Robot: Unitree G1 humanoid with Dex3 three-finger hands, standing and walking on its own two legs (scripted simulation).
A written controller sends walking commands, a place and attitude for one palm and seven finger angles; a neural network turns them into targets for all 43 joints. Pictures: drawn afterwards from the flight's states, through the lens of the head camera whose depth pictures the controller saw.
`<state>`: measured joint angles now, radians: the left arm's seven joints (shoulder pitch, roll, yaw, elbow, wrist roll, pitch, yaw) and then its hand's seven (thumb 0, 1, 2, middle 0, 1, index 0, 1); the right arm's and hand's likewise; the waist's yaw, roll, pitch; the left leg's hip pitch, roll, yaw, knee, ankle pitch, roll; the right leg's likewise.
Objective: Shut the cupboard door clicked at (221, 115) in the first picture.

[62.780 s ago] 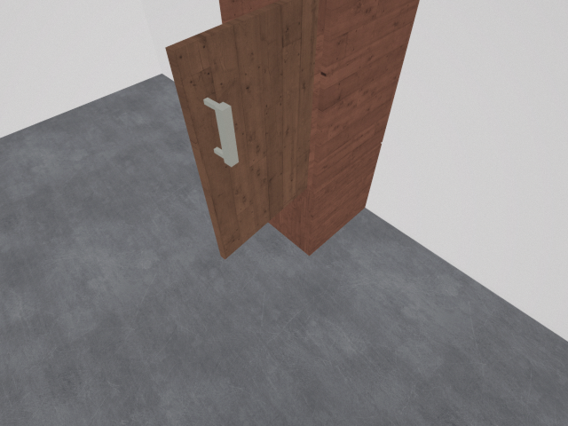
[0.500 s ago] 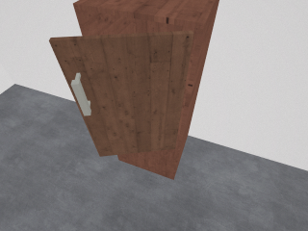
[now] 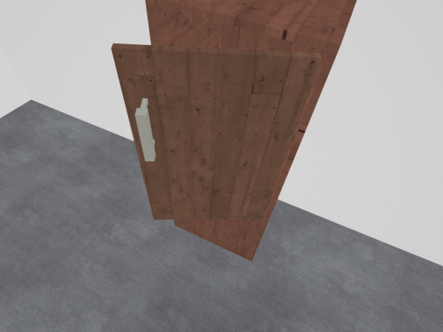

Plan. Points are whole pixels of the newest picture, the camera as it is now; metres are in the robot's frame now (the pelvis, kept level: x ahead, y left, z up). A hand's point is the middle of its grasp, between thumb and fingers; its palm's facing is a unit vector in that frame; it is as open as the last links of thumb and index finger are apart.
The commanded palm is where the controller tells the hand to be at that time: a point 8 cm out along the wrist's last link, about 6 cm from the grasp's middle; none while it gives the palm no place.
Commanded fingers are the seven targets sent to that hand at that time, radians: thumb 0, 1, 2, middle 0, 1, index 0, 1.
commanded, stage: come to a stop and stand still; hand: left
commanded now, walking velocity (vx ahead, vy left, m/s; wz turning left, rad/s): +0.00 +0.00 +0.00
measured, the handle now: (147, 130) +0.48 +0.21 +0.08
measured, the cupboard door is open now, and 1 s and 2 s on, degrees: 27 27 27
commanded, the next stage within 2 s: look again from close up in 0.22 s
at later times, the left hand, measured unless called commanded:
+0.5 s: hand out of the picture +0.02 +0.20 -0.17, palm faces -0.01 -0.96 -0.27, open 7.4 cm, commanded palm none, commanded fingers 0.00 0.90 0.90 -0.20 -0.30 -0.20 -0.30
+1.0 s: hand out of the picture -0.07 +0.17 -0.18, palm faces +0.00 -0.98 -0.18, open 7.4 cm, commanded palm none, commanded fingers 0.00 0.90 0.90 -0.20 -0.30 -0.20 -0.30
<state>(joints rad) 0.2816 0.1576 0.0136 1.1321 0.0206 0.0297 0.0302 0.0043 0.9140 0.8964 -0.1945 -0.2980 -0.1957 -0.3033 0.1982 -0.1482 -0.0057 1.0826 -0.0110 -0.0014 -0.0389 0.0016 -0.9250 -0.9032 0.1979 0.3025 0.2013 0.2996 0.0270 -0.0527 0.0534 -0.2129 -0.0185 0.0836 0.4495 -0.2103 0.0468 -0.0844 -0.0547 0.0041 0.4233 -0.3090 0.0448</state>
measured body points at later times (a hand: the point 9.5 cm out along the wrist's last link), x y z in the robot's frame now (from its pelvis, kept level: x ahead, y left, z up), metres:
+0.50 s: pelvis -0.01 +0.00 -0.01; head -0.02 -0.01 +0.44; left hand +0.02 +0.25 -0.15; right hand +0.00 -0.25 -0.16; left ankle +0.02 +0.09 -0.74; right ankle -0.05 -0.15 -0.74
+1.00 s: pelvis -0.07 -0.01 -0.01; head -0.08 +0.01 +0.44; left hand -0.06 +0.22 -0.17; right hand -0.05 -0.25 -0.15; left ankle +0.02 +0.09 -0.74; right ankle -0.05 -0.15 -0.74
